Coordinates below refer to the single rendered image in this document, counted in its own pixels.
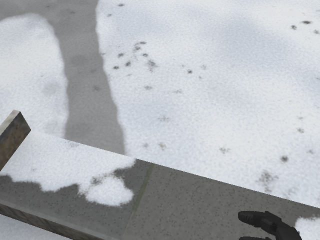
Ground right robot hand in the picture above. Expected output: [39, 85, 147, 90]
[238, 211, 302, 240]

